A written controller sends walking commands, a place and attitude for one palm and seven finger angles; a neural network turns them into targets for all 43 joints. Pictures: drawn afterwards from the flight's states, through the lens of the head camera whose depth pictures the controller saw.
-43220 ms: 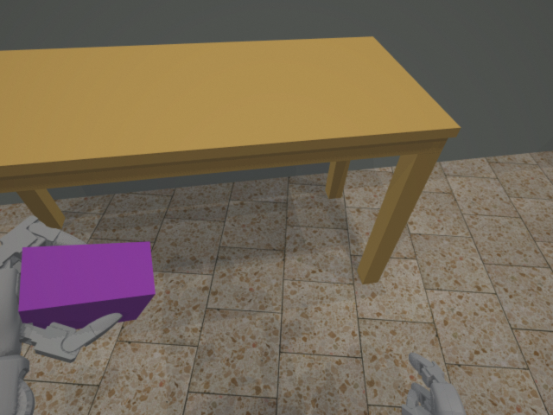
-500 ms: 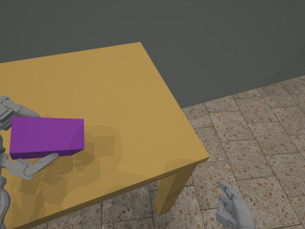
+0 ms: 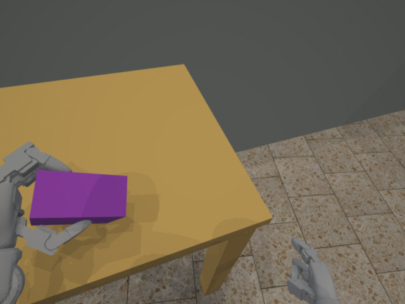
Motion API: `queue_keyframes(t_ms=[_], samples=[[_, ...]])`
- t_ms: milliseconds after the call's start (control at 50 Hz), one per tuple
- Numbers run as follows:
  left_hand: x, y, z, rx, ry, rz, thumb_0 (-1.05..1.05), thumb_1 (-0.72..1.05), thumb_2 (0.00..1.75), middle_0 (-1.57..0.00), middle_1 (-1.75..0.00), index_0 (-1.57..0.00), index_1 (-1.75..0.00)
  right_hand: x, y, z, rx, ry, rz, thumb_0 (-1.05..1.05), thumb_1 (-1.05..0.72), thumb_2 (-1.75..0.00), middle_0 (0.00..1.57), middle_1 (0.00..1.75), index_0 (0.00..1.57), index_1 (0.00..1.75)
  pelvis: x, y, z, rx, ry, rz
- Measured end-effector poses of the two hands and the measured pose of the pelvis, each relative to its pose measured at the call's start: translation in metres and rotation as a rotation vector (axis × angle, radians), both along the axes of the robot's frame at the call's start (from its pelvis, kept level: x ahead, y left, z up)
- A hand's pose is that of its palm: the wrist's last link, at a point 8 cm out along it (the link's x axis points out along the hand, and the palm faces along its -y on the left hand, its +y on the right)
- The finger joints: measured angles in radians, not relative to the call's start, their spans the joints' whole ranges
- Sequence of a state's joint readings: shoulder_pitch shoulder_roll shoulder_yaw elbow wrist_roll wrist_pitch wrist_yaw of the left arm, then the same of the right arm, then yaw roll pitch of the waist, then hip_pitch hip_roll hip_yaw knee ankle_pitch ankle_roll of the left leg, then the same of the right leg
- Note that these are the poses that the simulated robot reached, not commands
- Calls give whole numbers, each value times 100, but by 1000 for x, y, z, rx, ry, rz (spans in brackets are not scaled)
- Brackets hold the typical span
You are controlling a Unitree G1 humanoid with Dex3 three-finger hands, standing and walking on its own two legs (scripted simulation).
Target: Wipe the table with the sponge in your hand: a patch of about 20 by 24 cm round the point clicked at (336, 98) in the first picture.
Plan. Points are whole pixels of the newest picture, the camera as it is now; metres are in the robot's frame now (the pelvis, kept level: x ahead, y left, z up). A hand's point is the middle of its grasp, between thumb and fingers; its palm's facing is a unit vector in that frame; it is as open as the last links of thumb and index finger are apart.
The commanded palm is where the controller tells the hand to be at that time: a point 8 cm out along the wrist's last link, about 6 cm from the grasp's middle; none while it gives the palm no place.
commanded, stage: look again from close up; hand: left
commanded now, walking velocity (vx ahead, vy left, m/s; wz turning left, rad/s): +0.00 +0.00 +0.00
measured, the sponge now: (91, 201) +0.24 +0.20 +0.12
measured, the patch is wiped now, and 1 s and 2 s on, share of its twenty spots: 0.00 0.00 0.00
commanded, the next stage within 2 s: come to a stop and stand still in 0.16 s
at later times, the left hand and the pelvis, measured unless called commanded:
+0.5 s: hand (26, 177) +0.24 +0.28 +0.17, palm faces +0.44 -0.78 -0.45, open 10.2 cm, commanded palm +0.15 +0.27 +0.17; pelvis -0.01 -0.01 +0.00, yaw +0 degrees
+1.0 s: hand (39, 203) +0.20 +0.24 +0.17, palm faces +0.43 -0.85 -0.31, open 10.2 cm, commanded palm +0.14 +0.28 +0.17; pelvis -0.01 +0.00 +0.00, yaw +1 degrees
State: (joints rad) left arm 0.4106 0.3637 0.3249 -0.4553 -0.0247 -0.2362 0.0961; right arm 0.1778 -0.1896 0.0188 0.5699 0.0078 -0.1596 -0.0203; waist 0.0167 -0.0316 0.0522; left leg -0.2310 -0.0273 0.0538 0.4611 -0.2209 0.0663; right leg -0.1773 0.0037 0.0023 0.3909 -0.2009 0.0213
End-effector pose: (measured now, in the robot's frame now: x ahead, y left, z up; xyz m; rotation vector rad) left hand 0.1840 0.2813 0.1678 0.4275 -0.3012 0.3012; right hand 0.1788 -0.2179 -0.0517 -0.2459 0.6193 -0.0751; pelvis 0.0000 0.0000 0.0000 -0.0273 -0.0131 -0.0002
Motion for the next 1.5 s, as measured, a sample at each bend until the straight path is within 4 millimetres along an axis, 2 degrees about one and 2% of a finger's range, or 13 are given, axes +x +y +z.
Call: queue_keyframes(t_ms=[140, 420, 480, 540, 600, 660, 700, 780, 880, 980, 1060, 1220, 1500], samples=[[-3, 9, -3, 16, 53, 55, -1, -54, 106, -73, -135, -76, -134, -3, -7, -4, -10, 44, -6, 1, -90, -90, 20, 30, 21, 30, 3, -5, 1, -1, 4, 6], [-3, 4, -6, -26, 60, 66, -1, -54, 106, -73, -135, -75, -134, -5, -9, -7, -9, 61, -21, 1, -90, -90, 20, 30, 21, 30, 3, -5, 2, -3, -5, 3], [10, 25, 17, 143, -23, 67, -1, -55, 107, -73, -135, -76, -134, -8, -4, -10, -32, 79, 42, 1, -90, -90, 20, 30, 21, 30, -5, -8, 0, -4, 11, 13], [14, 39, 25, 112, -69, 116, -1, -54, 106, -73, -135, -76, -134, -11, -1, -11, 6, 61, 36, 1, -90, -90, 20, 30, 21, 30, -10, -6, -1, -1, 11, -1], [7, 22, 22, 77, -59, 66, -1, -54, 106, -73, -136, -75, -135, -16, -1, -11, 37, 25, 11, 1, -90, -90, 20, 30, 21, 30, -10, 1, -2, 1, 9, -14], [-6, -2, 11, 47, -1, -29, -1, -54, 106, -72, -136, -75, -135, -22, -1, -12, 45, 18, -15, 1, -90, -90, 20, 30, 21, 30, -9, 6, -3, 6, 6, -15], [-14, -8, 2, 38, 39, -61, -1, -54, 106, -73, -136, -75, -135, -26, -1, -13, 37, 31, -27, 1, -90, -90, 20, 30, 21, 30, -8, 5, -3, 8, 3, -12], [-23, 8, -10, 38, 73, -4, -1, -55, 106, -73, -135, -76, -134, -32, -1, -13, 6, 66, -26, 1, -90, -90, 20, 30, 21, 30, -10, 1, -2, 8, -4, 5], [-25, 26, -5, 10, 1, 114, -1, -55, 107, -73, -135, -76, -134, -29, -2, -11, -21, 69, 16, 1, -90, -90, 20, 30, 21, 30, -13, -3, -2, 5, -13, 19], [-22, 7, 8, -21, -82, 77, -1, -55, 107, -73, -135, -76, -135, -18, -1, -6, -18, 32, 40, 1, -90, -90, 20, 30, 21, 30, -12, -4, -1, 1, -14, 17], [-16, -5, 8, -14, -61, 19, -1, -55, 107, -73, -136, -76, -135, -11, -1, -1, -7, 7, 27, 1, -90, -90, 20, 30, 21, 30, -8, -5, 0, -2, -7, 8], [-9, 5, -6, 4, 53, 45, -1, -55, 107, -73, -135, -76, -135, -10, -7, -1, -11, 27, 0, 1, -90, -90, 20, 30, 21, 30, -5, -8, 1, -2, -1, 7], [-14, 3, 5, 4, 14, 50, -1, -55, 107, -73, -136, -76, -135, -10, -7, -5, -11, 51, -7, 1, -90, -90, 20, 30, 21, 30, -2, -5, 1, -2, -10, 10]])
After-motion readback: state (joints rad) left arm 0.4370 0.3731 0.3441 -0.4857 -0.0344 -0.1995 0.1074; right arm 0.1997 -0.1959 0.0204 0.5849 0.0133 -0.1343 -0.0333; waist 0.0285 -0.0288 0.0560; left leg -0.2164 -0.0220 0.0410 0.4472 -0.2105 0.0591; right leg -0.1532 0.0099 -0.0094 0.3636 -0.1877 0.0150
